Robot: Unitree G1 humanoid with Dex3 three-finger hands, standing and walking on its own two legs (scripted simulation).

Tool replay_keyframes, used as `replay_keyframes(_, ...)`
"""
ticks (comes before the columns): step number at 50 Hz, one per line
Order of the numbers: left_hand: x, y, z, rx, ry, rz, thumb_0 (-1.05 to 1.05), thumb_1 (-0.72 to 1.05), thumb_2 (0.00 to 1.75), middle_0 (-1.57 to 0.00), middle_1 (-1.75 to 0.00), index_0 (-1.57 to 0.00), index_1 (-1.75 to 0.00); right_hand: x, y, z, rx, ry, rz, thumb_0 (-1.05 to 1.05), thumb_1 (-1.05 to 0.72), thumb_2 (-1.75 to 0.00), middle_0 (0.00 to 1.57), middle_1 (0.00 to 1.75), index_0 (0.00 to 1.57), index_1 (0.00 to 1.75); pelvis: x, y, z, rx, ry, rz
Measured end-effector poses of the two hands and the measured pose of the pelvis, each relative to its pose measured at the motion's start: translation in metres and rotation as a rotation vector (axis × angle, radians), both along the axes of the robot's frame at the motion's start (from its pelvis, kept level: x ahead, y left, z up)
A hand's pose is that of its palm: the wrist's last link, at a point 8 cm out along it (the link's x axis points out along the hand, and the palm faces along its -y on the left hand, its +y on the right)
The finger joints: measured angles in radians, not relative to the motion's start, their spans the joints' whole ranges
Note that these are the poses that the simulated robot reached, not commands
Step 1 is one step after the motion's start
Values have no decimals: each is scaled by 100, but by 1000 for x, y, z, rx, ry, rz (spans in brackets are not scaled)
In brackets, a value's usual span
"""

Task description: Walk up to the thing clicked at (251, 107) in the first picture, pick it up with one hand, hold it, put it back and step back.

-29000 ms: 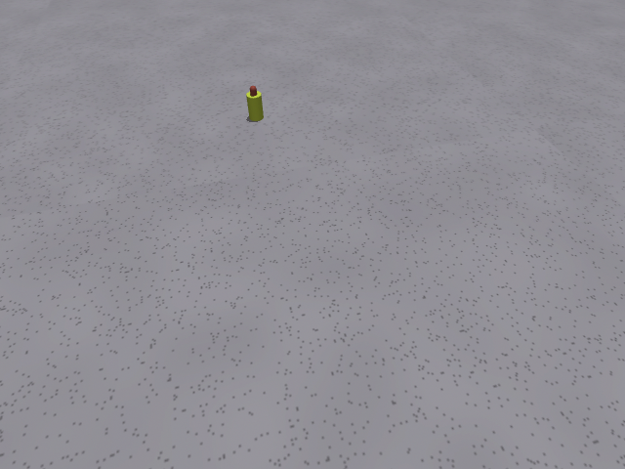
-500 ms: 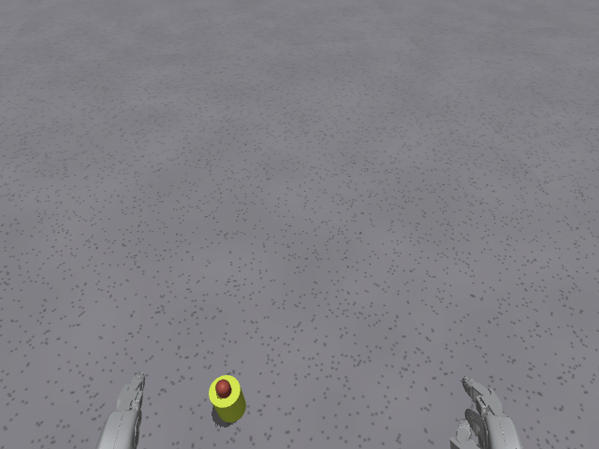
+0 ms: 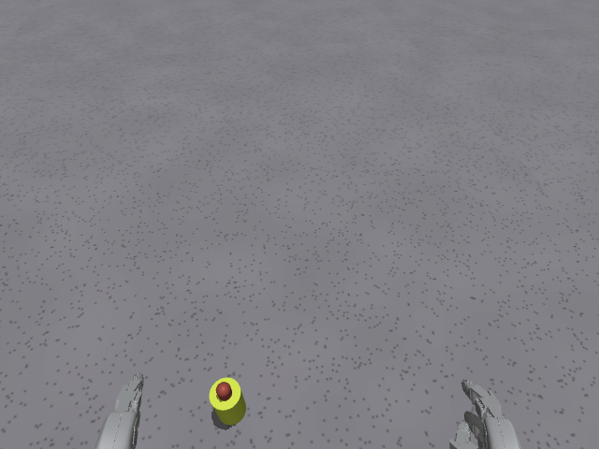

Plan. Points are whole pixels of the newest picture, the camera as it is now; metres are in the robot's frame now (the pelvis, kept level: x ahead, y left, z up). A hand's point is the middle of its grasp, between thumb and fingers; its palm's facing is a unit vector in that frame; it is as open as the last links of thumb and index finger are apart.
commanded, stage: stand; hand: left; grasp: from the side
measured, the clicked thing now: (227, 399) +0.39 +0.21 -0.62
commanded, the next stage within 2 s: none
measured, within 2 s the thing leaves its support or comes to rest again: neither
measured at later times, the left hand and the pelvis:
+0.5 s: hand out of the picture +0.15 +0.21 -0.09, palm faces -0.02 -0.95 -0.33, open 9.8 cm; pelvis +0.00 +0.00 +0.01, yaw +1 degrees
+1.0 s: hand out of the picture +0.04 +0.26 -0.11, palm faces +0.01 -0.94 -0.33, open 7.4 cm; pelvis -0.01 +0.01 +0.05, yaw +1 degrees
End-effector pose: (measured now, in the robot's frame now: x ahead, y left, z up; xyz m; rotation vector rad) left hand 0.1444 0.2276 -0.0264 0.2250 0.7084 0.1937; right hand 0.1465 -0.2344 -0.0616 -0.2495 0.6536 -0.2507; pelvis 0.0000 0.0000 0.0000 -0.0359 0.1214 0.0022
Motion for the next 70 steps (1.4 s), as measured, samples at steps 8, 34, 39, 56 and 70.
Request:
replay_keyframes(8,3,-1,1,-1,-6,-1,-1,-50,10,-8,-9,-8,-9,-1,2,-1,4,5,1,1,-90,-90,21,30,21,30,1,0,0,0,-1,1)
replay_keyframes(34,-57,64,-47,63,335,2,1,82,89,-21,-30,-20,-30,-50,-44,-11,-37,426,47,1,-91,-90,21,30,21,30,1,7,29,31,-130,7)
replay_keyframes(39,-80,71,-48,56,416,40,1,87,90,-21,-30,-20,-30,-65,-41,-10,-23,487,28,0,-91,-90,21,30,21,30,1,10,38,29,-152,11)
replay_keyframes(56,-118,74,-40,38,544,79,1,90,90,-21,-30,-20,-30,-86,-28,-8,34,561,15,0,-91,-90,21,30,21,30,-11,14,57,33,-192,17)
replay_keyframes(70,-121,74,-38,44,572,89,1,90,90,-21,-30,-20,-30,-98,-45,-5,19,608,-15,0,-91,-90,21,30,21,30,-11,9,60,31,-192,18)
